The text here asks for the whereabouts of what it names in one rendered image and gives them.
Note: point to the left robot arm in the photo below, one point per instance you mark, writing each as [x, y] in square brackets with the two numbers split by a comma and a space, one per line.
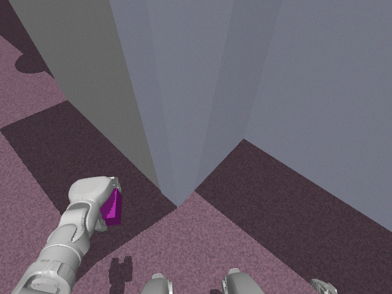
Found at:
[54, 270]

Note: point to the left robot hand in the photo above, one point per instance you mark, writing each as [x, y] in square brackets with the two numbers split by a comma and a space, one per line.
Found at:
[96, 189]

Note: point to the right robot hand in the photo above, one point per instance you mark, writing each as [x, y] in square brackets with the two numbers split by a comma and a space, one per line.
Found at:
[322, 287]

